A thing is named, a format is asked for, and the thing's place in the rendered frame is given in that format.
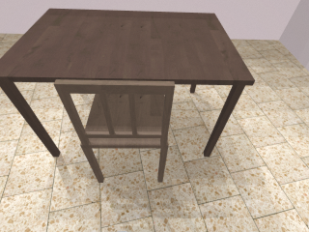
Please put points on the chair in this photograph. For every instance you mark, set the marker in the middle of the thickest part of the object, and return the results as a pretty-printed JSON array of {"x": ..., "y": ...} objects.
[{"x": 125, "y": 114}]

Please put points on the table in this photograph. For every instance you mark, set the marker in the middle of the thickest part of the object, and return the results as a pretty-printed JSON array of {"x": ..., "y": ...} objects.
[{"x": 80, "y": 44}]

